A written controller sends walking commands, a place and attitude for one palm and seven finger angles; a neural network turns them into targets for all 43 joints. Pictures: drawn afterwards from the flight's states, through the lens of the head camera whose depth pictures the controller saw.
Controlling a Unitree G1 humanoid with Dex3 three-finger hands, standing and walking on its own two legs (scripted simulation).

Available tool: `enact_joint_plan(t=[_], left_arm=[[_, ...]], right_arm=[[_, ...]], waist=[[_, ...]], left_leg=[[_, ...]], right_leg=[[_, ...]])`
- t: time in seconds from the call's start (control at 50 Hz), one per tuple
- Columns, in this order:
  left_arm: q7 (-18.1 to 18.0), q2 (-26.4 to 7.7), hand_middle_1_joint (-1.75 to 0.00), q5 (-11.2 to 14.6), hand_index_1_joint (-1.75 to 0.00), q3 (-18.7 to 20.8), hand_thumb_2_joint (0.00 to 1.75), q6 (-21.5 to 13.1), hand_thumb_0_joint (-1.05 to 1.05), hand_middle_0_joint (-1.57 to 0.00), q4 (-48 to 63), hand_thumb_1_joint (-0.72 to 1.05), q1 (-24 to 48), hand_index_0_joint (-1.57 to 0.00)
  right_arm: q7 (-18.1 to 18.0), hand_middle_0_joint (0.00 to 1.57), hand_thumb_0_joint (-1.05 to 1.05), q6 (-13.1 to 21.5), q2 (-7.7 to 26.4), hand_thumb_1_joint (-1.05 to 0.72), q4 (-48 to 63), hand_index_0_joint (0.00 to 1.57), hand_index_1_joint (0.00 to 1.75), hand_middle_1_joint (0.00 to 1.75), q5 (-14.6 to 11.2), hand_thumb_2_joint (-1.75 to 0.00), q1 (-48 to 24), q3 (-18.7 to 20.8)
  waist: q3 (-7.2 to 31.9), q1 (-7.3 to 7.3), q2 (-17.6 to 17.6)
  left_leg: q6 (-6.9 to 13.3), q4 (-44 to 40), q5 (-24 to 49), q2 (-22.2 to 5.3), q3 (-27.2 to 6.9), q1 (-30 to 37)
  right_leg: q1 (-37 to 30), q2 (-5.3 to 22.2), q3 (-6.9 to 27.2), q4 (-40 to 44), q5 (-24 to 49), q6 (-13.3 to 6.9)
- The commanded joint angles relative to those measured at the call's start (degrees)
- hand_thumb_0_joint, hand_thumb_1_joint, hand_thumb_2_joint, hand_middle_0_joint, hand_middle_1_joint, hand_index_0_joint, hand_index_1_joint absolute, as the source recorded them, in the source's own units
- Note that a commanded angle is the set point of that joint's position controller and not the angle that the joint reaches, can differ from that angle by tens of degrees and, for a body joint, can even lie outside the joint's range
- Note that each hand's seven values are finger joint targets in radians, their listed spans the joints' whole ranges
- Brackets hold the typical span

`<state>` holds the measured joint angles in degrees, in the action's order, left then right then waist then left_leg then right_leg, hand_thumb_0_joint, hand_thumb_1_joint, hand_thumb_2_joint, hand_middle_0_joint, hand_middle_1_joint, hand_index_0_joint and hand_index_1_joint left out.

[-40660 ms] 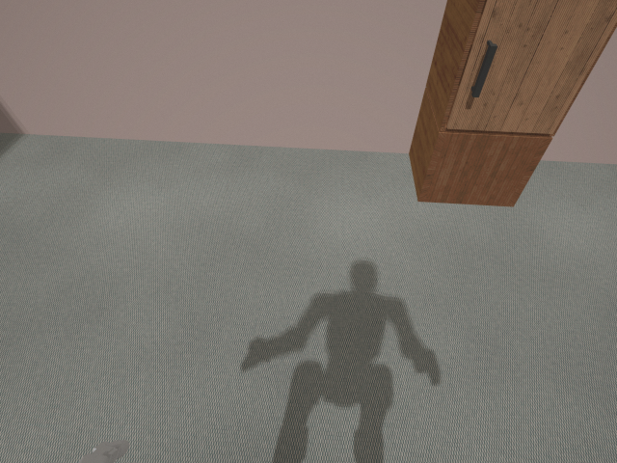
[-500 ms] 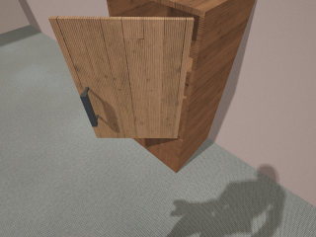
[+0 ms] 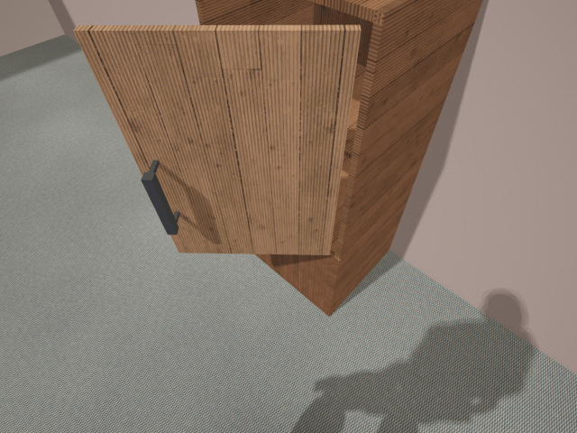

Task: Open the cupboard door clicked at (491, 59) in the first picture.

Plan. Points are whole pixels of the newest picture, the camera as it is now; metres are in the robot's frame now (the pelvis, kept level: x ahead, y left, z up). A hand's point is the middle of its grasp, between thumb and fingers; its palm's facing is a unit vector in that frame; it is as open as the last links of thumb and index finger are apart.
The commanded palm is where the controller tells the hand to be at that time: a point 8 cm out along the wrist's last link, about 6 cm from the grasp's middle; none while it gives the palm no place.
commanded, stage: come to a stop and stand still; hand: left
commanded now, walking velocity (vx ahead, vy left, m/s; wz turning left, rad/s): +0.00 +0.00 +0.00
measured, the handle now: (164, 199) +0.56 +0.32 -0.08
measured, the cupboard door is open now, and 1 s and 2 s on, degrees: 42 42 42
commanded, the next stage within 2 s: look again from close up in 1.20 s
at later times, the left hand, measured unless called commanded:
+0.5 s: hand out of the picture +0.01 +0.19 -0.16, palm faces -0.03 -0.98 -0.21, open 7.4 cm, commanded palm none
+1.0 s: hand out of the picture +0.02 +0.20 -0.17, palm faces -0.03 -0.98 -0.19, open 7.4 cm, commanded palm none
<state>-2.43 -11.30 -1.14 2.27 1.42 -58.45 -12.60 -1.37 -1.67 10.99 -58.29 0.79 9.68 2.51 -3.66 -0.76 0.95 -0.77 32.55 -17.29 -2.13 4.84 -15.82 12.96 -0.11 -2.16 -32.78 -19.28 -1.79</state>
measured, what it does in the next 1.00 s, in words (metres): stands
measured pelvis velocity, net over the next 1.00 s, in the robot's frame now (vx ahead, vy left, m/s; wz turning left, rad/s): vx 0.00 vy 0.03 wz -0.03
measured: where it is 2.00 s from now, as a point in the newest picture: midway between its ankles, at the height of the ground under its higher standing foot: outside the picture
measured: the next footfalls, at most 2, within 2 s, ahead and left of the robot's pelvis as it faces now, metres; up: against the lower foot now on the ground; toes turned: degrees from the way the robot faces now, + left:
none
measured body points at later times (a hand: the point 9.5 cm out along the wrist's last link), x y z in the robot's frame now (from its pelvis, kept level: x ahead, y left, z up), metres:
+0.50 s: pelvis -0.03 +0.01 +0.01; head -0.02 +0.02 +0.46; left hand +0.01 +0.25 -0.15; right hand -0.02 -0.22 -0.14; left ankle +0.00 +0.12 -0.73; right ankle -0.02 -0.10 -0.73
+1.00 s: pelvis +0.00 +0.03 +0.01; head +0.01 +0.04 +0.46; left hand +0.03 +0.26 -0.15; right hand +0.02 -0.20 -0.14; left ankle +0.00 +0.12 -0.73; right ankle -0.02 -0.10 -0.73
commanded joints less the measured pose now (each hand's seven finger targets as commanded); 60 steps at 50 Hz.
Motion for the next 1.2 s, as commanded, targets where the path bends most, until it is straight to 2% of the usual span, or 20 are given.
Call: enact_joint_plan(t=[0.0, 0.02, 0.06, 0.1, 0.12, 0.14, 0.16, 0.2, 0.22, 0.3, 0.38, 0.42, 0.58, 0.62, 0.68, 0.78, 0.94, 1.02, 1.08, 1.18], left_arm=[[-1.8, -9.9, -0.3, -0.1, -0.3, 1.2, 0.9, -3.7, 0.0, -0.2, 6.1, 0.9, -5.6, -0.2], [-1.7, -9.3, -0.3, 0.0, -0.3, 0.9, 0.9, -4.0, 0.0, -0.2, 6.0, 0.9, -5.2, -0.2], [-1.5, -8.5, -0.3, 0.0, -0.3, 0.2, 0.9, -3.8, 0.0, -0.2, 7.2, 0.9, -3.7, -0.2], [-1.2, -6.7, -0.3, 0.2, -0.3, -0.6, 0.9, -3.3, 0.0, -0.2, 8.0, 0.9, -3.0, -0.2], [-1.1, -6.5, -0.3, 0.1, -0.3, -0.8, 0.9, -3.1, 0.0, -0.2, 7.9, 0.9, -3.3, -0.2], [-0.8, -6.7, -0.3, 0.2, -0.3, -1.0, 0.9, -2.7, 0.0, -0.2, 7.5, 0.9, -3.4, -0.2], [-0.6, -6.7, -0.3, 0.2, -0.3, -1.2, 0.9, -2.6, 0.0, -0.2, 7.1, 0.9, -4.0, -0.2], [-0.2, -7.2, -0.3, 0.2, -0.3, -1.7, 0.9, -2.6, 0.0, -0.2, 6.6, 0.9, -4.1, -0.2], [-0.1, -7.3, -0.3, 0.1, -0.3, -1.7, 0.9, -2.7, 0.0, -0.2, 6.6, 0.9, -3.8, -0.2], [0.2, -7.7, -0.3, 0.2, -0.3, -1.6, 0.9, -2.3, 0.0, -0.2, 6.6, 0.9, -3.9, -0.2], [0.4, -7.3, -0.3, 0.3, -0.3, -1.6, 0.9, -2.4, 0.0, -0.2, 5.9, 0.9, -4.7, -0.2], [0.4, -7.3, -0.3, 0.3, -0.3, -1.7, 0.9, -2.4, 0.0, -0.2, 5.6, 0.9, -4.8, -0.2], [0.5, -6.3, -0.3, 0.6, -0.3, -1.9, 0.9, -2.8, 0.0, -0.2, 2.4, 0.9, -5.6, -0.2], [0.5, -6.1, -0.3, 0.5, -0.3, -2.0, 0.9, -2.8, 0.0, -0.2, 1.7, 0.9, -5.7, -0.2], [0.4, -5.8, -0.3, 0.6, -0.3, -2.1, 0.9, -2.8, 0.0, -0.2, 0.4, 0.9, -5.7, -0.2], [0.2, -5.3, -0.3, 0.5, -0.3, -2.3, 0.9, -2.9, 0.0, -0.2, -1.1, 0.9, -5.9, -0.2], [0.0, -5.1, -0.3, 0.3, -0.3, -2.3, 0.9, -2.8, 0.0, -0.2, -2.0, 0.9, -5.8, -0.2], [0.0, -5.3, -0.3, 0.2, -0.3, -2.2, 0.9, -2.8, 0.0, -0.2, -2.0, 0.9, -5.7, -0.2], [0.1, -5.5, -0.3, 0.3, -0.3, -2.1, 0.9, -2.9, 0.0, -0.2, -2.1, 0.9, -5.6, -0.2], [0.1, -6.0, -0.3, 0.3, -0.3, -1.9, 0.9, -2.9, 0.0, -0.2, -2.3, 0.9, -5.4, -0.2]], right_arm=[[0.7, 0.2, 0.0, 1.5, 3.6, -0.9, 7.7, 0.2, 0.3, 0.3, -0.7, -0.9, 0.9, 0.8], [0.9, 0.2, 0.0, 1.4, 2.8, -0.9, 8.0, 0.2, 0.3, 0.3, -0.7, -0.9, 1.5, 0.4], [1.0, 0.2, 0.0, 1.5, 3.1, -0.9, 7.7, 0.2, 0.3, 0.3, -0.7, -0.9, 3.9, 0.1], [0.8, 0.2, 0.0, 1.8, 5.6, -0.9, 7.5, 0.2, 0.3, 0.3, -0.2, -0.9, 4.3, 0.1], [0.8, 0.2, 0.0, 2.1, 6.0, -0.9, 7.3, 0.2, 0.3, 0.3, 0.0, -0.9, 3.7, 0.0], [0.8, 0.2, 0.0, 2.0, 6.0, -0.9, 7.3, 0.2, 0.3, 0.3, 0.1, -0.9, 2.2, -0.4], [0.8, 0.2, 0.0, 1.8, 6.0, -0.9, 7.5, 0.2, 0.3, 0.3, 0.1, -0.9, 1.2, -0.7], [1.0, 0.2, 0.0, 1.5, 5.9, -0.9, 7.4, 0.2, 0.3, 0.3, 0.1, -0.9, 1.5, -0.9], [1.1, 0.2, 0.0, 1.6, 5.8, -0.9, 6.9, 0.2, 0.3, 0.3, 0.2, -0.9, 2.6, -1.0], [1.2, 0.2, 0.0, 1.7, 6.2, -0.9, 5.3, 0.2, 0.3, 0.3, 0.5, -0.9, 4.6, -1.4], [1.1, 0.2, 0.0, 2.1, 5.9, -0.9, 4.0, 0.2, 0.3, 0.3, 0.5, -0.9, 5.5, -1.8], [1.0, 0.2, 0.0, 2.3, 5.4, -0.9, 3.2, 0.2, 0.3, 0.3, 0.5, -0.9, 6.3, -1.7], [0.6, 0.2, 0.0, 3.6, 6.0, -0.9, -0.4, 0.2, 0.3, 0.3, 0.1, -0.9, 7.9, -2.2], [0.4, 0.2, 0.0, 3.7, 5.8, -0.9, -1.3, 0.2, 0.3, 0.3, -0.1, -0.9, 8.4, -2.3], [0.2, 0.2, 0.0, 3.9, 5.8, -0.9, -2.3, 0.2, 0.3, 0.3, -0.2, -0.9, 8.8, -2.3], [0.0, 0.2, 0.0, 3.9, 5.4, -0.9, -3.5, 0.2, 0.3, 0.3, -0.3, -0.9, 8.6, -2.2], [-0.2, 0.2, 0.0, 3.9, 5.0, -0.9, -4.3, 0.2, 0.3, 0.3, -0.3, -0.9, 6.8, -2.1], [-0.3, 0.2, 0.0, 3.9, 5.4, -0.9, -4.2, 0.2, 0.3, 0.3, -0.3, -0.9, 5.9, -2.0], [-0.3, 0.2, 0.0, 4.0, 6.0, -0.9, -3.9, 0.2, 0.3, 0.3, -0.3, -0.9, 5.3, -1.9], [-0.4, 0.2, 0.0, 4.1, 6.4, -0.9, -4.0, 0.2, 0.3, 0.3, -0.2, -0.9, 4.4, -1.8]], waist=[[10.9, 0.0, -8.6], [11.1, 0.82, -7.5], [8.6, 2.75, -7.4], [6.0, 2.61, -3.4], [4.0, 1.88, 0.8], [1.5, 1.4, 2.7], [-0.2, 0.96, 1.6], [-3.4, 1.39, -2.4], [-3.5, 1.74, -3.9], [-2.7, 1.56, -1.9], [-1.2, 1.07, -1.0], [-0.7, 0.99, -2.3], [2.2, 0.26, 1.0], [1.8, 0.19, -0.2], [2.7, 0.33, 0.4], [2.3, 0.54, -1.0], [0.2, 0.67, -1.6], [0.8, 0.68, -2.0], [2.2, 0.7, -0.5], [2.8, 0.63, -0.1]], left_leg=[[1.7, 5.1, -3.7, 0.9, -1.2, -5.3], [1.9, 2.6, -2.5, 0.5, -1.7, -4.1], [2.4, -3.4, 4.7, 0.4, -2.8, 3.1], [3.6, -4.3, 14.6, -3.8, -6.1, 7.1], [4.1, -5.5, 15.5, -4.9, -7.2, 5.9], [4.3, -7.0, 12.3, -4.8, -8.2, 3.6], [4.1, -8.1, 7.2, -4.3, -8.1, 1.7], [3.0, -8.8, -1.3, -2.4, -6.9, 0.6], [3.0, -8.8, -0.7, -2.3, -6.5, 1.7], [2.9, -10.7, -4.9, -2.1, -7.0, 0.5], [3.0, -11.9, -5.2, -2.5, -7.4, -0.7], [3.0, -12.5, -4.6, -2.8, -7.5, -1.0], [3.4, -13.7, 1.4, -4.3, -8.6, -0.3], [3.6, -13.6, 3.5, -4.5, -8.5, 0.3], [3.6, -13.0, 6.7, -4.6, -8.0, 2.0], [3.5, -11.9, 10.9, -4.6, -7.1, 4.2], [3.5, -12.0, 13.4, -4.7, -6.6, 5.6], [3.6, -12.0, 14.7, -4.7, -6.6, 6.7], [3.5, -11.7, 16.2, -4.7, -6.4, 7.7], [3.6, -11.6, 17.9, -4.8, -6.4, 8.6]], right_leg=[[-12.7, 14.0, 14.3, 1.6, 59.0, -5.1], [-13.2, 13.5, 12.9, 1.8, 57.2, -5.4], [-5.4, 10.6, 9.8, 2.3, 43.9, -3.9], [1.9, 6.7, 7.7, 4.4, 24.7, -1.6], [2.9, 5.5, 7.0, 5.5, 17.0, -1.1], [3.0, 4.9, 6.5, 6.6, 11.2, -0.6], [3.5, 4.8, 7.5, 8.5, 7.0, -0.6], [6.7, 5.8, 10.1, 13.1, -2.7, -1.1], [7.5, 5.9, 10.2, 13.9, -3.9, -1.3], [7.8, 5.2, 9.5, 14.8, -10.6, -0.8], [5.5, 5.0, 9.0, 14.1, -8.5, -0.8], [4.3, 5.1, 8.6, 14.0, -7.4, -0.8], [-1.1, 5.0, 6.6, 10.7, 3.7, -0.8], [-1.5, 5.1, 6.3, 10.6, 5.7, -0.7], [-2.1, 5.3, 6.1, 10.1, 8.2, -0.5], [-1.8, 5.6, 6.3, 10.2, 11.9, -0.2], [-0.8, 5.7, 6.3, 10.5, 13.9, 0.2], [-1.1, 5.8, 6.4, 10.6, 15.0, 0.3], [-1.7, 5.9, 6.5, 10.5, 15.9, 0.3], [-2.2, 5.9, 6.5, 10.5, 16.9, 0.4]])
